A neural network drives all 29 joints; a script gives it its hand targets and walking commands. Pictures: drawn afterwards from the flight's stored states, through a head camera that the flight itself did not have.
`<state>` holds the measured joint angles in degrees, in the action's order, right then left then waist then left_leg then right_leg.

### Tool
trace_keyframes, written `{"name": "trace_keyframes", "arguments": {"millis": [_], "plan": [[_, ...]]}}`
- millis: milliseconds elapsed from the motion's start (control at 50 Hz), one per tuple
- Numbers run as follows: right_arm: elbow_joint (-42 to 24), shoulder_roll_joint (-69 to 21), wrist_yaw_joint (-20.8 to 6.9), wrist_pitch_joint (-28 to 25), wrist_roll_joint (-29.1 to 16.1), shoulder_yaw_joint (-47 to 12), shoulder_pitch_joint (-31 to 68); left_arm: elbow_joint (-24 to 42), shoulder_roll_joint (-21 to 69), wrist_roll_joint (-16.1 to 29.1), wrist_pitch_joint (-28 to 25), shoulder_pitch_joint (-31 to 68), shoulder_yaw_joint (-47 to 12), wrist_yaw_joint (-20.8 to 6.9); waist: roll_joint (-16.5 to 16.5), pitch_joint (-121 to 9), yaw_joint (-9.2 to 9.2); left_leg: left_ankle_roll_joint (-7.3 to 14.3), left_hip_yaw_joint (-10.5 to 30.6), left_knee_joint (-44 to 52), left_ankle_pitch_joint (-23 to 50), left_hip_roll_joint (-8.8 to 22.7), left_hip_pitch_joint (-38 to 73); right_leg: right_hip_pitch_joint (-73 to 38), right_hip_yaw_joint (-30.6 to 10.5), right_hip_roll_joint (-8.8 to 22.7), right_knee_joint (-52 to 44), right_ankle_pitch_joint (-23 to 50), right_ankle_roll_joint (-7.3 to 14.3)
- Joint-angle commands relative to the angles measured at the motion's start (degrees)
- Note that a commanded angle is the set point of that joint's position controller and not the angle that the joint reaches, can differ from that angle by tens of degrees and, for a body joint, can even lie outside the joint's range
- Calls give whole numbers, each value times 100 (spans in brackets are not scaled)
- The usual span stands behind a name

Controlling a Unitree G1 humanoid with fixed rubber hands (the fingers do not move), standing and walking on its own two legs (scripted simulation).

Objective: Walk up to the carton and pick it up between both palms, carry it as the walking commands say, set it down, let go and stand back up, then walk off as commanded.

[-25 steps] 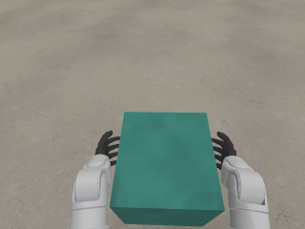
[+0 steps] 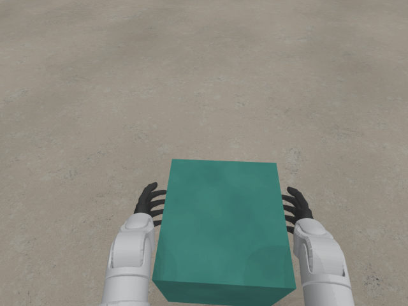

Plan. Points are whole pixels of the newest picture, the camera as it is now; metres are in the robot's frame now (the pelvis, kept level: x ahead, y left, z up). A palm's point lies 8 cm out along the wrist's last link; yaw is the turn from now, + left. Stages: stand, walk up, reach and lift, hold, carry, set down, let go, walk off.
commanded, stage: hold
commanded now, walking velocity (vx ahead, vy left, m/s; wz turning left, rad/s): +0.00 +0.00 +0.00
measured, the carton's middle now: (220, 234) +0.28 -0.01 -0.04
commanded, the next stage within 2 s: set down in 0.82 s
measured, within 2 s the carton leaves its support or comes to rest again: neither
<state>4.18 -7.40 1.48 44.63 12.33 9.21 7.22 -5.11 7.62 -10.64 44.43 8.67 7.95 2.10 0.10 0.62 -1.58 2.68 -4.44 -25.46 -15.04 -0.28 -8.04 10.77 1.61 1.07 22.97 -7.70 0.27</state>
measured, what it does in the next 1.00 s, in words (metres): stands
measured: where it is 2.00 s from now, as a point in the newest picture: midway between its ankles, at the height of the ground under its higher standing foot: outside the picture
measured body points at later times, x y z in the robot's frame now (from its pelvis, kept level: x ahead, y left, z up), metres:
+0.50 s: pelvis -0.03 -0.05 +0.00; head -0.10 -0.06 +0.44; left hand +0.27 +0.13 +0.06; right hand +0.28 -0.18 +0.05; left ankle -0.01 +0.08 -0.74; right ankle +0.03 -0.16 -0.74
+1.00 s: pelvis -0.01 -0.01 +0.00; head -0.06 -0.02 +0.45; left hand +0.28 +0.14 +0.04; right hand +0.28 -0.17 +0.04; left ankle -0.01 +0.08 -0.74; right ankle +0.03 -0.16 -0.74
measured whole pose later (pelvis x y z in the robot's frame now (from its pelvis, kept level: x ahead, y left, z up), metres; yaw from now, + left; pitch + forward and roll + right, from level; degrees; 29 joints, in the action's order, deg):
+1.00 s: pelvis -0.01 -0.01 +0.00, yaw +8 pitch -7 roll -1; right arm 12.8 -8.1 -0.5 42.7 16.5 14.7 12.2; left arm -17.7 8.6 -15.0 39.9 14.4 10.7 0.6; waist 0.5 -0.6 -6.2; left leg 2.0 3.2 -22.0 -11.7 -2.8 -3.0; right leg 2.1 -4.3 0.6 18.2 -9.1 -1.9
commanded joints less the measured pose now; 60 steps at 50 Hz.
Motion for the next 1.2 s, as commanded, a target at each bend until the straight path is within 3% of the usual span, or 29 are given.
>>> {"name": "trace_keyframes", "arguments": {"millis": [0, 40, 60, 100, 120, 160, 200, 240, 300, 380, 480, 580, 800, 820, 860, 980, 1180], "plan": [[-1201, -4534, -1189, -778, -1608, -3619, 2378, 779, 5315, 1588, -703, 2111, -4036, -1052, 327, -2499, -263, -319, 1475, 294, 4473, -13, 1307, -1292, -736, -683, 24, 2497, 135], [-1493, -4254, -1241, -742, -1669, -3799, 2547, 811, 5145, 1576, -753, 2065, -4155, -1048, 77, -2553, -315, -300, 1464, 349, 4025, -37, 1553, -1162, -695, -706, -85, 2285, 43], [-1332, -4134, -1265, -658, -1600, -3743, 2527, 635, 5037, 1487, -731, 2050, -4056, -1053, 23, -2214, -333, -271, 1443, 442, 3473, -66, 1501, -1031, -682, -695, -187, 1959, 16], [-641, -4097, -1352, -487, -1399, -3451, 2640, 100, 4921, 1223, -636, 2325, -3681, -1086, 212, -1164, -382, -233, 1420, 695, 1685, -122, 962, -772, -647, -627, -355, 780, 54], [-283, -4250, -1369, -412, -1340, -3326, 2656, -92, 4978, 1172, -605, 2509, -3565, -1143, 227, -857, -440, -194, 1414, 724, 1226, -139, 871, -621, -663, -581, -397, 441, 57], [283, -4604, -1406, -348, -1231, -3011, 2777, -387, 5182, 1125, -584, 2883, -3411, -1279, 272, -721, -546, -180, 1393, 792, 713, -108, 679, -601, -632, -579, -355, 107, 29], [600, -4915, -1486, -327, -1236, -2838, 3186, -714, 5366, 1080, -573, 3219, -3207, -1402, 346, -745, -488, -185, 1335, 887, 214, -117, 413, -796, -548, -599, -308, -113, -9], [873, -5182, -1516, -267, -1193, -2705, 3529, -1068, 5460, 1039, -577, 3479, -2973, -1533, 159, -653, -414, -176, 1215, 850, 18, -205, 264, -817, -567, -552, -420, -385, -45], [1349, -5507, -1509, -179, -1078, -2505, 3791, -1477, 5419, 950, -603, 3809, -2585, -1714, -221, -549, -295, -142, 997, 680, -45, -369, 261, -652, -610, -444, -643, -829, -127], [1670, -5848, -1457, -201, -1021, -2344, 4160, -1781, 5355, 873, -690, 4301, -2252, -1927, -492, -623, -202, -89, 805, 502, -161, -500, 310, -510, -663, -311, -812, -1256, -252], [1913, -6118, -1380, -298, -978, -2149, 4504, -2151, 5400, 825, -805, 4737, -2010, -2133, -516, -773, -187, -91, 693, 363, -263, -569, 374, -370, -693, -201, -932, -1578, -310], [2010, -6126, -1348, -377, -897, -1977, 4566, -2365, 5510, 792, -833, 4772, -1921, -2214, -385, -901, -241, -127, 683, 406, -151, -571, 420, -358, -614, -238, -914, -1359, -267], [1422, -5797, -1593, -446, -1060, -2298, 3923, -1623, 5868, 868, -706, 3905, -2480, -1907, 129, -1240, -254, -321, 957, 909, 761, -358, 479, -848, -368, -567, -619, 59, -42], [936, -5679, -1597, -487, -1261, -2619, 3313, -1145, 5993, 1152, -545, 3418, -2886, -1821, 707, -1597, -678, -372, 1198, 777, 1879, -210, 947, -1081, -378, -638, -505, 990, 76], [825, -5365, -1587, -410, -1149, -2532, 3134, -1033, 5789, 1109, -515, 3200, -2868, -1692, 480, -1420, -656, -388, 1252, 753, 2080, -226, 873, -1129, -442, -626, -571, 1169, 74], [675, -4884, -1686, -433, -1079, -2413, 3409, -1352, 5713, 918, -624, 2884, -2497, -1471, 211, -958, -343, -329, 1259, 820, 1240, -256, 427, -1006, -445, -645, -448, 571, 73], [1801, -4969, -1607, -1036, -575, -1781, 3646, -2229, 5573, 587, -1227, 3445, -1845, -1477, -9, -1205, -305, -236, 1094, 467, 953, -342, 144, -330, -469, -592, -95, 396, 48]]}}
